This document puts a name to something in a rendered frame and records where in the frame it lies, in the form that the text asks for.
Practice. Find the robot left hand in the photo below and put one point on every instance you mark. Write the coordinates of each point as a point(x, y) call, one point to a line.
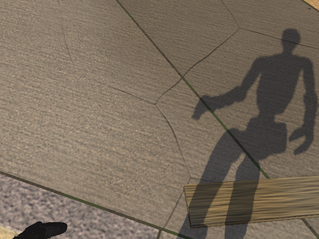
point(41, 230)

